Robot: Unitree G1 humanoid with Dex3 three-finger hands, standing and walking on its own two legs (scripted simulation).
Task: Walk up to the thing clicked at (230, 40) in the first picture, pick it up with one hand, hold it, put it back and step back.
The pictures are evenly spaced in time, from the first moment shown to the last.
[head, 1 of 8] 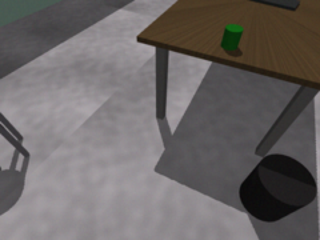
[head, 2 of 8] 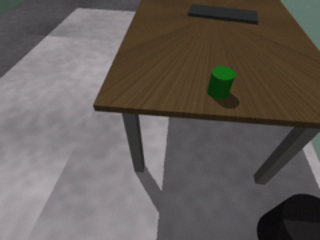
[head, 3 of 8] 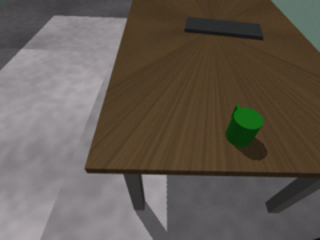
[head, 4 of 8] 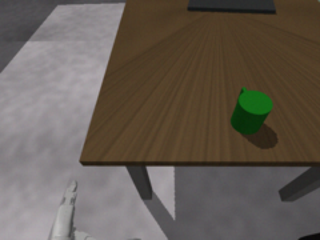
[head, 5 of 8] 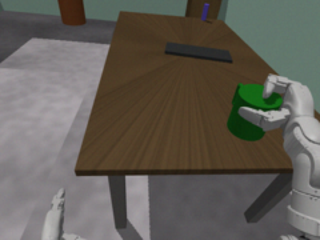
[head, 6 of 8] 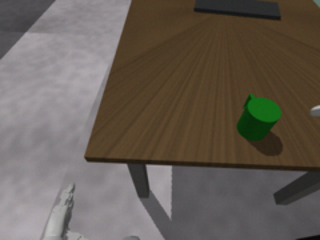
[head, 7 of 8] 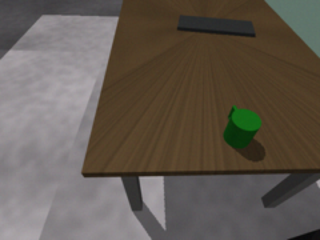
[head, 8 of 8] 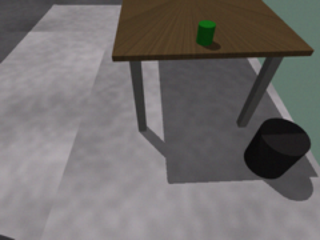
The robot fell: no
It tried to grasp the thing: yes
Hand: right
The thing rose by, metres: 0.22
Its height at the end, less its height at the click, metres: +0.00
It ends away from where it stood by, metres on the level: 0.01
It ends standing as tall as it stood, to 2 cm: yes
